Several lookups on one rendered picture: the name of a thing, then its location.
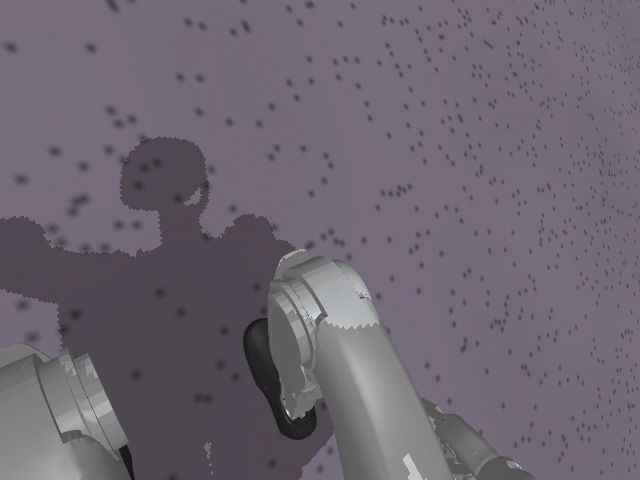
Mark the right robot foot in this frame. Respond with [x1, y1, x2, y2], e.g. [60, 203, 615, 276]
[243, 318, 317, 440]

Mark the right robot hand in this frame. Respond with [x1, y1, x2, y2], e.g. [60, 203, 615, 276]
[421, 398, 500, 480]

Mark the right robot arm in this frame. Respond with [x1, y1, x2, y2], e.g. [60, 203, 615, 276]
[476, 456, 536, 480]

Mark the left robot foot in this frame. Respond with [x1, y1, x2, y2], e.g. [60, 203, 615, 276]
[119, 445, 135, 480]

